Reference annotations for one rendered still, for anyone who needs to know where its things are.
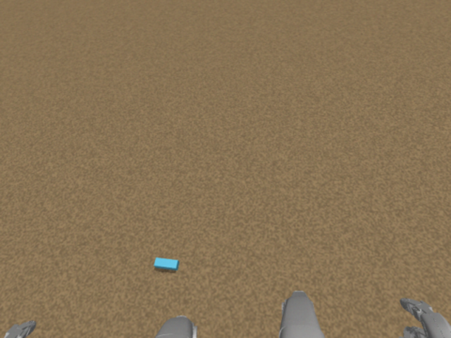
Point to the small box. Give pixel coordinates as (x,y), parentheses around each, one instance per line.
(166,263)

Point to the left robot hand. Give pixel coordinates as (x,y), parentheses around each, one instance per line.
(21,331)

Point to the right robot hand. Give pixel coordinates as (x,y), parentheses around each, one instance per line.
(434,324)

